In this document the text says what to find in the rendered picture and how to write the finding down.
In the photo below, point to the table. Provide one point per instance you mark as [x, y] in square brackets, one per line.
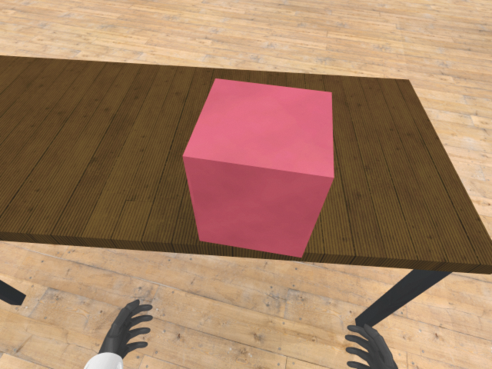
[91, 155]

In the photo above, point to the carton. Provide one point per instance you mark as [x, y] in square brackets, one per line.
[259, 164]

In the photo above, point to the right robot hand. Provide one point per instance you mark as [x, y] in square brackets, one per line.
[378, 356]

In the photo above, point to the left robot hand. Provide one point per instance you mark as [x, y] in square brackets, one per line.
[119, 334]

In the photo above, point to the robot left forearm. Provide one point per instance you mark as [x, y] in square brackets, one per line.
[105, 361]

